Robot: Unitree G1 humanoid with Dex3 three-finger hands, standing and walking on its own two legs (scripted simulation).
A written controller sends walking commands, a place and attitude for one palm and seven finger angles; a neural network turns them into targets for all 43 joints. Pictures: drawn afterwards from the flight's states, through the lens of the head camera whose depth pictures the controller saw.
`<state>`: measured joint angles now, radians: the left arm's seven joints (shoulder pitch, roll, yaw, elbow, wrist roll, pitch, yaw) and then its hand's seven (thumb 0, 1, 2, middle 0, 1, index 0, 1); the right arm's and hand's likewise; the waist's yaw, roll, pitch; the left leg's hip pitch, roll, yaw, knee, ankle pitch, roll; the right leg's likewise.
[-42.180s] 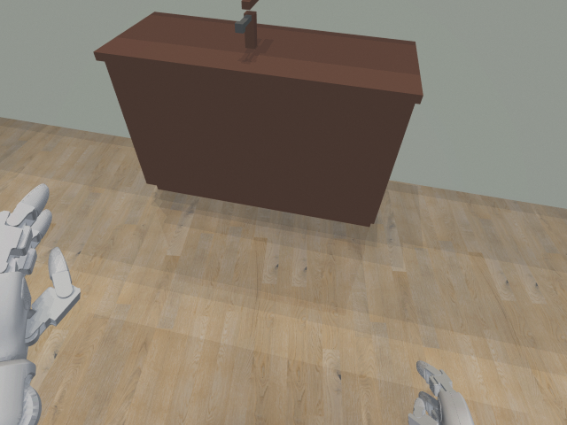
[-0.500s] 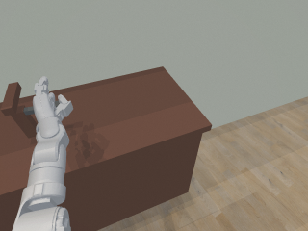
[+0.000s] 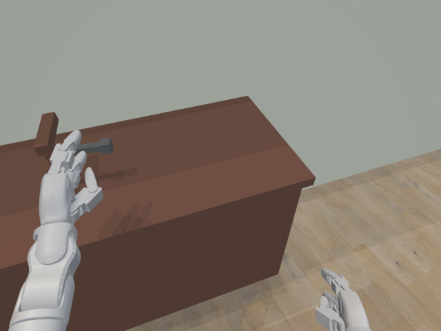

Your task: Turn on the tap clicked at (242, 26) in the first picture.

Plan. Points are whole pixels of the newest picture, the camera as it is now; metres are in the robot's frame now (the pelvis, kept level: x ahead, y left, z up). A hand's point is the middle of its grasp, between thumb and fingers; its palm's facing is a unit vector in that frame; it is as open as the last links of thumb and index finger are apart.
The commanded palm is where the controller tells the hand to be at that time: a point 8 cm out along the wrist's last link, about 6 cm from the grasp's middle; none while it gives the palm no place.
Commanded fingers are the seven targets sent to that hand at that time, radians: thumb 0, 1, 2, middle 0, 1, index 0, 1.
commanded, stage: draw the hand back beside the body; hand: left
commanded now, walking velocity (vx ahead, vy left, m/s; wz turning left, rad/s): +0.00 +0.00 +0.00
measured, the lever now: (106, 145) +0.50 +0.33 +0.07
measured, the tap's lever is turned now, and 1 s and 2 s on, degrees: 80 80 80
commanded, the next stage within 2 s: step back with the hand held close in 0.76 s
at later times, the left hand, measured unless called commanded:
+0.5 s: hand (61, 236) +0.20 +0.24 +0.15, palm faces +0.40 -0.86 -0.32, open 7.5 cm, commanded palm +0.16 +0.28 +0.17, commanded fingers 0.00 0.90 0.90 -0.20 -0.30 -0.20 -0.30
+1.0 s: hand (51, 232) +0.20 +0.25 +0.16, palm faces +0.44 -0.82 -0.37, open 7.5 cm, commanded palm +0.15 +0.28 +0.17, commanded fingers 0.00 0.90 0.90 -0.20 -0.30 -0.20 -0.30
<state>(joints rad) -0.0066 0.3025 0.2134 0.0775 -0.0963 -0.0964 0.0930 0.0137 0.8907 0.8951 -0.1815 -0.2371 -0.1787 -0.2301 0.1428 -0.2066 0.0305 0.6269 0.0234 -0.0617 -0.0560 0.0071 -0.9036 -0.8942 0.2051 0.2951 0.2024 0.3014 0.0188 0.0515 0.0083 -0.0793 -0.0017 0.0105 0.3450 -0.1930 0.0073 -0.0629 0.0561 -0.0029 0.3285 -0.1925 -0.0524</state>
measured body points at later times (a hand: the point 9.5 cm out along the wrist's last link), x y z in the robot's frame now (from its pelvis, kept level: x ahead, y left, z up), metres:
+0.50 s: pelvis +0.01 +0.00 +0.00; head -0.02 -0.02 +0.45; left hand +0.18 +0.29 +0.17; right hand +0.20 -0.21 -0.08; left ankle +0.00 +0.12 -0.75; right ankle +0.00 -0.09 -0.75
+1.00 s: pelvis +0.00 +0.00 +0.00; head -0.01 -0.02 +0.45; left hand +0.17 +0.29 +0.18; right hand +0.19 -0.22 -0.09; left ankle +0.00 +0.12 -0.75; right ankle +0.00 -0.09 -0.75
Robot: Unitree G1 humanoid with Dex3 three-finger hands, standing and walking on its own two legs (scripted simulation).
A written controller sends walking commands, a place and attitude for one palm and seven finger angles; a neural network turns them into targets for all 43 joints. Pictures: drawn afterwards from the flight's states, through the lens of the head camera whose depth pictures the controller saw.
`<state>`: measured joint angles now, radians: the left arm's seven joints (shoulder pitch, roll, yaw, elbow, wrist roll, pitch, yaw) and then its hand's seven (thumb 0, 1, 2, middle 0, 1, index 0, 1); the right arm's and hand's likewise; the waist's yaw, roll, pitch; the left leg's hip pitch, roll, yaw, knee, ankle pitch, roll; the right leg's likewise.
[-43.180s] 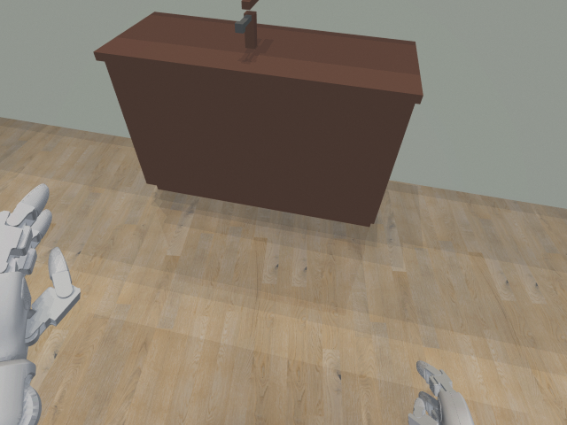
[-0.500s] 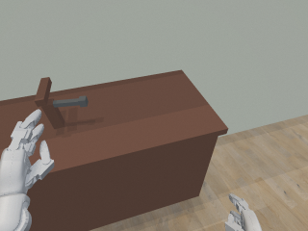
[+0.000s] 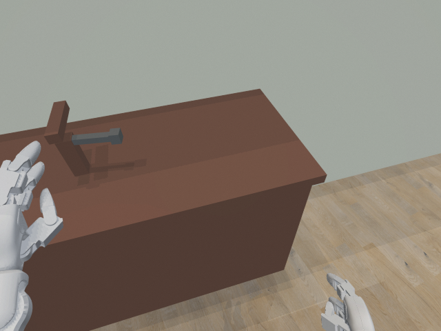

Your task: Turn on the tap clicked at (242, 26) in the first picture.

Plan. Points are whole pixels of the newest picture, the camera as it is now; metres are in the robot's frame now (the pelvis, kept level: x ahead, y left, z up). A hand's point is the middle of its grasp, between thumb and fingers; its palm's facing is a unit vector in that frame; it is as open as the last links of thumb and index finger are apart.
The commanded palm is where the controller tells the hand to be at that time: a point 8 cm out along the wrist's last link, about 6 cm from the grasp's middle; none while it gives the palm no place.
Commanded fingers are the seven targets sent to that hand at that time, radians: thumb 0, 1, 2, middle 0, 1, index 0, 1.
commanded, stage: step back with the hand held close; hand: left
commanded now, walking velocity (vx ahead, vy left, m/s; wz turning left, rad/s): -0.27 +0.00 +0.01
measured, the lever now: (115, 136) +0.51 +0.32 +0.07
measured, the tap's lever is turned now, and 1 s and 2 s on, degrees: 80 80 80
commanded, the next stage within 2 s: stop stepping back and stand still in 1.04 s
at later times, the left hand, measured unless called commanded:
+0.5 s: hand (16, 274) +0.14 +0.28 +0.15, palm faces +0.39 -0.83 -0.41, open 7.5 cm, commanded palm +0.10 +0.31 +0.17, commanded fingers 0.00 0.90 0.90 -0.20 -0.30 -0.20 -0.30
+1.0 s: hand out of the picture +0.04 +0.29 +0.15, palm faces +0.44 -0.82 -0.37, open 7.5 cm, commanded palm -0.02 +0.33 +0.17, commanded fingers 0.00 0.90 0.90 -0.20 -0.30 -0.20 -0.30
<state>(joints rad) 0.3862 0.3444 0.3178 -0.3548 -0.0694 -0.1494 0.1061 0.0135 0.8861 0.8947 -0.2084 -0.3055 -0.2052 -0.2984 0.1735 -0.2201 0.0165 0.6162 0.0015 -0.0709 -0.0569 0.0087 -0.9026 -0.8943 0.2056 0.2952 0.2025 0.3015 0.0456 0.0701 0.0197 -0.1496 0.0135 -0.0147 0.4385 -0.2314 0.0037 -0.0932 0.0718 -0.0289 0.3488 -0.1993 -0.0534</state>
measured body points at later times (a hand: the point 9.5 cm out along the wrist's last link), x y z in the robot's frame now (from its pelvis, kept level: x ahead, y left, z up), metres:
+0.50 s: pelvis -0.07 +0.03 -0.01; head -0.06 +0.03 +0.44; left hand +0.12 +0.32 +0.17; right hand +0.11 -0.20 -0.08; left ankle +0.01 +0.12 -0.74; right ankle +0.00 -0.08 -0.74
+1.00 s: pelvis -0.15 +0.03 -0.02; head -0.13 +0.06 +0.43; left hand +0.01 +0.33 +0.17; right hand +0.06 -0.19 -0.08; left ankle -0.16 +0.16 -0.74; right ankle -0.04 -0.08 -0.74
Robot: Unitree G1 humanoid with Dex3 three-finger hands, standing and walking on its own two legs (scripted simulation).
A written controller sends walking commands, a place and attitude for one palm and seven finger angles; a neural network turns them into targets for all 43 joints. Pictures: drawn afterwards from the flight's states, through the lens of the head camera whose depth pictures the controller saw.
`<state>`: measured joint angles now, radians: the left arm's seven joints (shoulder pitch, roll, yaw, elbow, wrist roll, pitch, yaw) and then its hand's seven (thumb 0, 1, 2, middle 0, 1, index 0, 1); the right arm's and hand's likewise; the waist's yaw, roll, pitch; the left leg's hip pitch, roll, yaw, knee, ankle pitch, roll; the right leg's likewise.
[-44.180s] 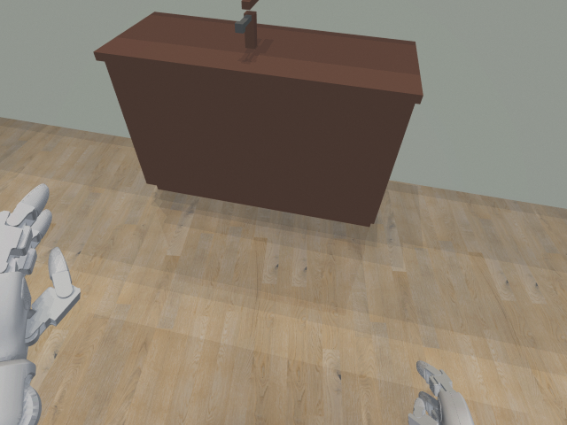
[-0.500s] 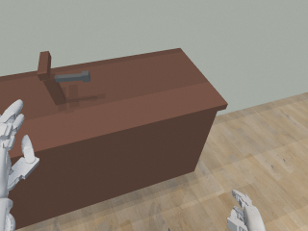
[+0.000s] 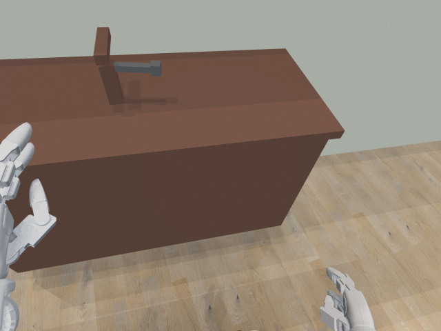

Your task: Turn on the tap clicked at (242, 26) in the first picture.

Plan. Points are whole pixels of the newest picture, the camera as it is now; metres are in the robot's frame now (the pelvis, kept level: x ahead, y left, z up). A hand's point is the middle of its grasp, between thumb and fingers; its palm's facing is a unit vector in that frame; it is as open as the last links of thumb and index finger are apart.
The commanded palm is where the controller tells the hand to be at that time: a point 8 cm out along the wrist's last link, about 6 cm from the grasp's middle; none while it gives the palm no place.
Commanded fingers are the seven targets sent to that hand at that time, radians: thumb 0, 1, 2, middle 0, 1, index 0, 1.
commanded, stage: step back with the hand held close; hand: left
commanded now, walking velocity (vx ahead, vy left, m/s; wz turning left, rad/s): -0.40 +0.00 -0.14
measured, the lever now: (155, 68) +0.69 +0.22 +0.08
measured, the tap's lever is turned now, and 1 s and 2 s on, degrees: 80 80 80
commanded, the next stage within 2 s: stop stepping back and stand still in 0.04 s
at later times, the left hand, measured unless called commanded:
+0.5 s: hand (42, 302) +0.13 +0.20 +0.17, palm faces +0.25 -0.90 -0.37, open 7.5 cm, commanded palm +0.08 +0.25 +0.19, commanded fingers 0.00 0.90 0.90 -0.20 -0.30 -0.20 -0.30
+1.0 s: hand (23, 311) +0.11 +0.21 +0.18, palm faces +0.34 -0.87 -0.36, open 7.5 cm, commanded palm +0.07 +0.25 +0.19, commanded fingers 0.00 0.90 0.90 -0.20 -0.30 -0.20 -0.30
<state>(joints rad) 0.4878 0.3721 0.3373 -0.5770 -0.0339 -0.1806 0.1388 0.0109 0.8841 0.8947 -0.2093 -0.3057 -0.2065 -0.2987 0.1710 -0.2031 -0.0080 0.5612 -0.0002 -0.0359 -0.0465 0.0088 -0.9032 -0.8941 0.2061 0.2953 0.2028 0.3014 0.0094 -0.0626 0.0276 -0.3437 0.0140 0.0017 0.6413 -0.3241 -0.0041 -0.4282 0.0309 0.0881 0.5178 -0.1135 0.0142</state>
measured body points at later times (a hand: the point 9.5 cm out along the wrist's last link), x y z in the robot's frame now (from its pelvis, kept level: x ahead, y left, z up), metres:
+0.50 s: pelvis -0.12 +0.00 +0.00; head -0.13 +0.01 +0.45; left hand +0.11 +0.25 +0.19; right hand -0.02 -0.28 -0.07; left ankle -0.09 +0.11 -0.73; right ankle -0.09 -0.11 -0.73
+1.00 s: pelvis -0.12 -0.01 +0.01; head -0.13 -0.01 +0.46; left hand +0.09 +0.25 +0.20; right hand +0.02 -0.27 -0.07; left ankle -0.08 +0.11 -0.73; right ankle -0.11 -0.10 -0.73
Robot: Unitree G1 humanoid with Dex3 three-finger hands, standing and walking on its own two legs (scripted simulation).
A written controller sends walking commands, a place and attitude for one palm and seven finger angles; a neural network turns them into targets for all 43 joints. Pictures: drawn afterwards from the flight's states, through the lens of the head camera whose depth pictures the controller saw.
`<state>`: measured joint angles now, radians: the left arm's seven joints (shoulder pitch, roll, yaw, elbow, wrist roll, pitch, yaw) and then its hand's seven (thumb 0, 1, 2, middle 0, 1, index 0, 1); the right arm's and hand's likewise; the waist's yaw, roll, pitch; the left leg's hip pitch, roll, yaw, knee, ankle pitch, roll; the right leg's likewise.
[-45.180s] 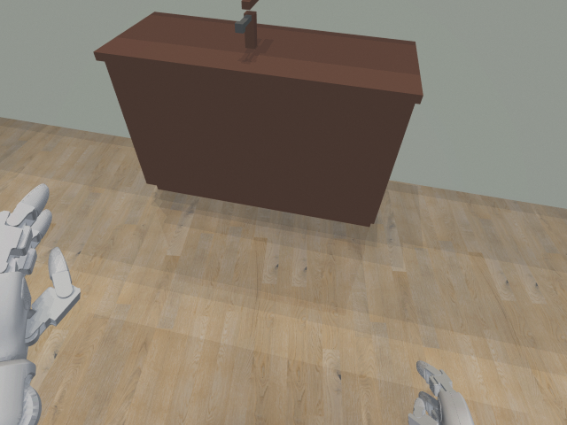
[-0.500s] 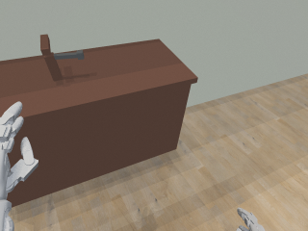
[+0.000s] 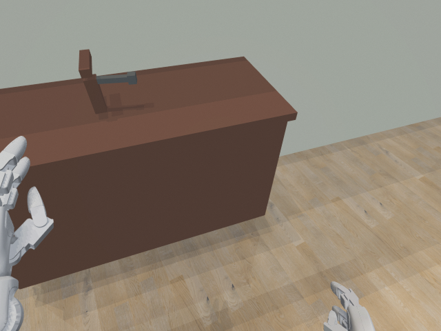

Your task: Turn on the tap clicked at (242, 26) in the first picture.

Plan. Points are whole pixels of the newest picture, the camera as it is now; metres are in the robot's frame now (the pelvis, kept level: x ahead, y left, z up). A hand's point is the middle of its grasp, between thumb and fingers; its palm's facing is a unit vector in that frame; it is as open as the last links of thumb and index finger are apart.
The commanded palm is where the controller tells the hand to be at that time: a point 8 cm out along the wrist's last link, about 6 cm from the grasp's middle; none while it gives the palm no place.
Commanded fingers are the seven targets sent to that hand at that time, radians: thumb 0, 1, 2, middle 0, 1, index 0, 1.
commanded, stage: stand and check the lever's angle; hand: left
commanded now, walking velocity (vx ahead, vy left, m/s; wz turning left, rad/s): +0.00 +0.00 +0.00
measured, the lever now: (132, 77) +0.78 +0.32 +0.08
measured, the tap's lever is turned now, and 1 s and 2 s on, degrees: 80 80 80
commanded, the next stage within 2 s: stand and wait in 0.14 s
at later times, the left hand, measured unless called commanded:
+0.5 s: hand (49, 208) +0.24 +0.26 +0.16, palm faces +0.39 -0.84 -0.37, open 7.5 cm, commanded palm +0.19 +0.30 +0.18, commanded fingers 0.00 0.90 0.90 -0.20 -0.30 -0.20 -0.30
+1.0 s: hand (34, 224) +0.22 +0.28 +0.16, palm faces +0.41 -0.84 -0.36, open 7.5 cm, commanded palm +0.17 +0.31 +0.18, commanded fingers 0.00 0.90 0.90 -0.20 -0.30 -0.20 -0.30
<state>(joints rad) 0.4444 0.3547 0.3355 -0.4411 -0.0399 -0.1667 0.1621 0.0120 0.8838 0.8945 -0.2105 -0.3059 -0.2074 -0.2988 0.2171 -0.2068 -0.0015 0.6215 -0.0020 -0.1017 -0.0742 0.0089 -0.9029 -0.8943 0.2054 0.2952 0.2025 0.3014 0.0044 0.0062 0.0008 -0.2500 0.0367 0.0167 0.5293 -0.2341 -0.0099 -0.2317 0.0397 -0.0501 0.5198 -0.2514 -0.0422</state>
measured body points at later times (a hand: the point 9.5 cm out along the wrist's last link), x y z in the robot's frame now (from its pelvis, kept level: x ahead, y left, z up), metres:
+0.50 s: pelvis +0.02 +0.02 +0.01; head +0.03 +0.02 +0.46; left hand +0.21 +0.31 +0.18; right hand +0.20 -0.21 -0.06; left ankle +0.03 +0.13 -0.73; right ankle +0.02 -0.09 -0.73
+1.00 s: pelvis +0.00 +0.03 +0.01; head +0.00 +0.03 +0.46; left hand +0.19 +0.32 +0.18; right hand +0.17 -0.20 -0.07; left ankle +0.03 +0.13 -0.73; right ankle +0.02 -0.09 -0.73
